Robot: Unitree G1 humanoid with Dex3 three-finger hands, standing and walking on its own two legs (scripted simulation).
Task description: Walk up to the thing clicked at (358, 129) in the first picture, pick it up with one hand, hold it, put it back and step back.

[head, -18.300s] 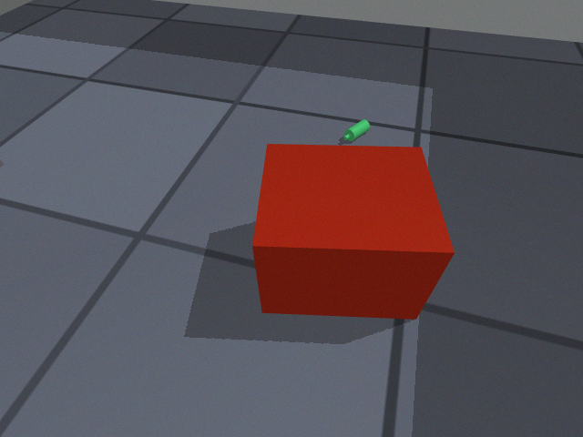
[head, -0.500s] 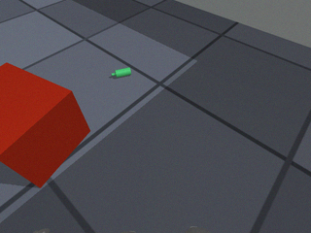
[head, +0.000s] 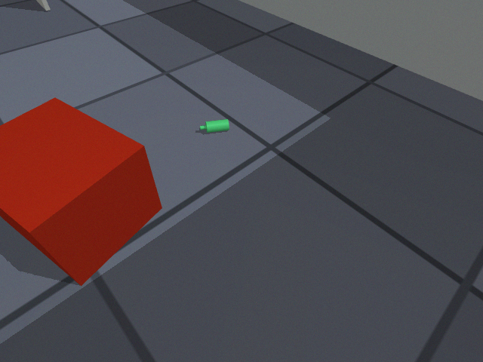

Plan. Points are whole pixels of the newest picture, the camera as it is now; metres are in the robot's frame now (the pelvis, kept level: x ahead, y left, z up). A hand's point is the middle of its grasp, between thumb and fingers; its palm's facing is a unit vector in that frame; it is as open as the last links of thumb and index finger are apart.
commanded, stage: walk up
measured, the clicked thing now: (214, 126) +1.54 +0.18 -0.72
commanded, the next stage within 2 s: stand in 0.36 s
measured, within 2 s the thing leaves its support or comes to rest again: neither
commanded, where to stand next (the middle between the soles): +0.07 -0.04 m, yaw -3 degrees
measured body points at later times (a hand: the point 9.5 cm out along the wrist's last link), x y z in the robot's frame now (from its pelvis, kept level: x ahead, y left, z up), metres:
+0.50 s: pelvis +0.01 -0.01 +0.02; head +0.01 -0.01 +0.47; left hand +0.08 +0.30 -0.11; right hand +0.12 -0.31 -0.10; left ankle +0.02 +0.12 -0.72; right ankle +0.03 -0.15 -0.72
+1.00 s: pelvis +0.02 -0.03 +0.02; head +0.03 -0.03 +0.47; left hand +0.11 +0.28 -0.11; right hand +0.08 -0.33 -0.11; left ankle +0.02 +0.12 -0.72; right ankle +0.03 -0.15 -0.72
